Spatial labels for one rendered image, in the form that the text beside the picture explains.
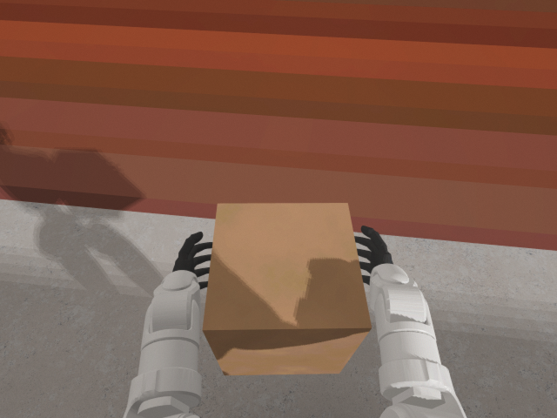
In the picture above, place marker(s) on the right robot hand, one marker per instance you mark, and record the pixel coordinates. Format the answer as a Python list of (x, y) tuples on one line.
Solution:
[(378, 253)]

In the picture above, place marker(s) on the left robot forearm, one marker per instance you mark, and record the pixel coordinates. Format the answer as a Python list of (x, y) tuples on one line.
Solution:
[(168, 382)]

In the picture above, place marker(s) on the right robot forearm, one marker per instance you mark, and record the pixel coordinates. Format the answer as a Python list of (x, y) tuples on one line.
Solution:
[(411, 370)]

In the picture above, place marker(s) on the left robot hand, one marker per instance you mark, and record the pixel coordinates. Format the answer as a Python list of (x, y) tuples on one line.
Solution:
[(185, 260)]

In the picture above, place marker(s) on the carton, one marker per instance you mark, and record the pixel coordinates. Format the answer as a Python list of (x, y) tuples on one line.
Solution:
[(285, 292)]

